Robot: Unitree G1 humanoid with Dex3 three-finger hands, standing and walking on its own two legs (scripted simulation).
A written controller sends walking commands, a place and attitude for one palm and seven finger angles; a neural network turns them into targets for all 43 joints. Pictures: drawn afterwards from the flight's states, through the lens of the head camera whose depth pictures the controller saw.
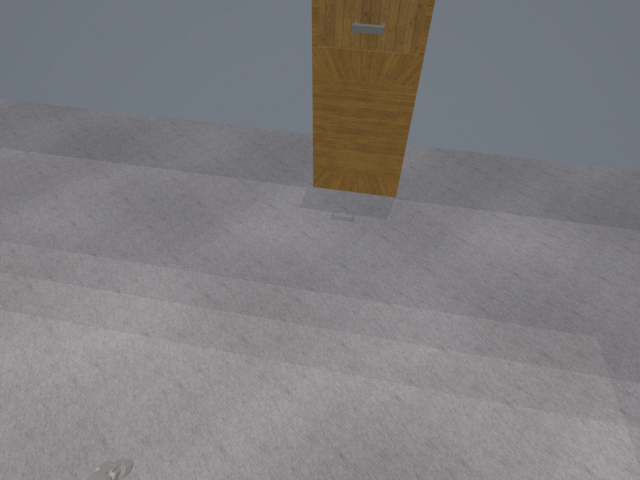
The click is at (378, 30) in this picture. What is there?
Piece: drawer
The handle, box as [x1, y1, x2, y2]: [352, 21, 384, 34]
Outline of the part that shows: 352,24 352,31 383,34 384,23 380,25 359,24 357,21 355,21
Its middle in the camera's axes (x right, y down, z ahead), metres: +0.16 -0.73 +1.32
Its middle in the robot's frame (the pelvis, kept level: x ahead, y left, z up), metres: +1.49 -0.09 +0.00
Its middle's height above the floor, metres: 0.77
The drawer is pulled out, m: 0.00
